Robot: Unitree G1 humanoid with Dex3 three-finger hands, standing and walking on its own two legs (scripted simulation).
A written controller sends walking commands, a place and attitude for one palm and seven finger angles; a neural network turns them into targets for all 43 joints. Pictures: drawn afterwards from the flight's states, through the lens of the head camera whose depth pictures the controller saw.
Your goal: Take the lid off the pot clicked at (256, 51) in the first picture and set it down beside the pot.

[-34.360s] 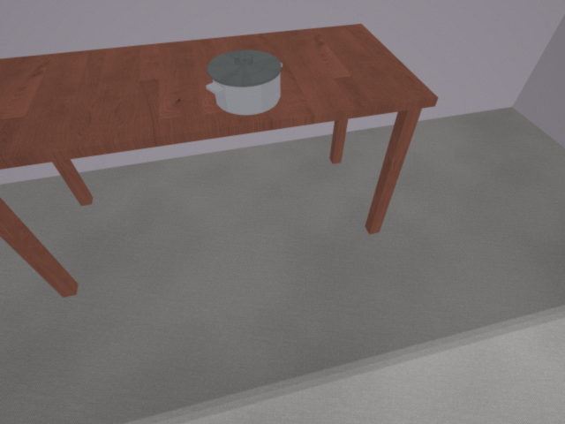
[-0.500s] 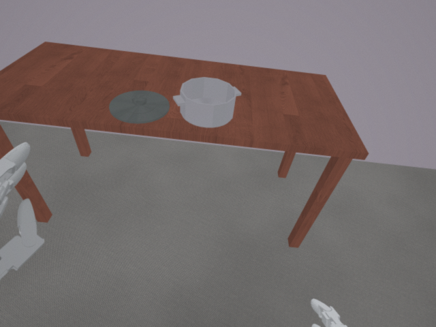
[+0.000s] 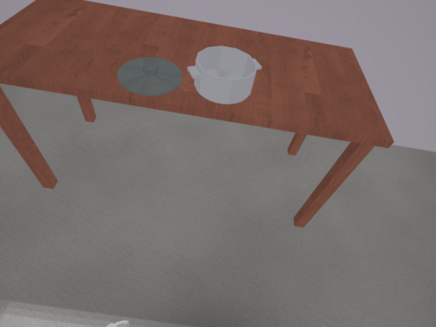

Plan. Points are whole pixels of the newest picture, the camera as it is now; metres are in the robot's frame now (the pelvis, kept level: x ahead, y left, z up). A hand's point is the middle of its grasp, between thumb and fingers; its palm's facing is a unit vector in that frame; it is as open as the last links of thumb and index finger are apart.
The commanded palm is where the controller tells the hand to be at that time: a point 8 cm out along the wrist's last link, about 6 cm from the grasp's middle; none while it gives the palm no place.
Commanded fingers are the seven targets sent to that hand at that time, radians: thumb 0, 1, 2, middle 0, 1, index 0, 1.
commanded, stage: let the arm hang, fingers relaxed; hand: left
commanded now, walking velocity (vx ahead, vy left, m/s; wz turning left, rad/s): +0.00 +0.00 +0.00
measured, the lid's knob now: (150, 68) +0.86 +0.22 -0.03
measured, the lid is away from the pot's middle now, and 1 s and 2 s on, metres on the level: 0.24 0.24 0.24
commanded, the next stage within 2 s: look to check the result in 0.80 s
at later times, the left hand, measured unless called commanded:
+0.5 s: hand out of the picture +0.05 +0.14 -0.17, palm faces +0.03 -0.98 -0.20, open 7.3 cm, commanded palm none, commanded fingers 0.00 0.90 0.90 -0.20 -0.30 -0.20 -0.30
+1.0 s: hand out of the picture +0.05 +0.12 -0.17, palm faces +0.04 -0.98 -0.18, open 7.3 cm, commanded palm none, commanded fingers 0.00 0.90 0.90 -0.20 -0.30 -0.20 -0.30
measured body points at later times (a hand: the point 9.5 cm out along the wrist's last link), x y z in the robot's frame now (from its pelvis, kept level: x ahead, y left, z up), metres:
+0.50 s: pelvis +0.05 -0.03 +0.00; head +0.06 -0.03 +0.45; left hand +0.05 +0.19 -0.16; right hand +0.04 -0.25 -0.16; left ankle +0.03 +0.06 -0.73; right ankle +0.00 -0.15 -0.73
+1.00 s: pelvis +0.06 -0.04 +0.00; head +0.07 -0.04 +0.45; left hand +0.05 +0.17 -0.16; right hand +0.04 -0.25 -0.16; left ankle +0.03 +0.06 -0.73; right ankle +0.00 -0.15 -0.73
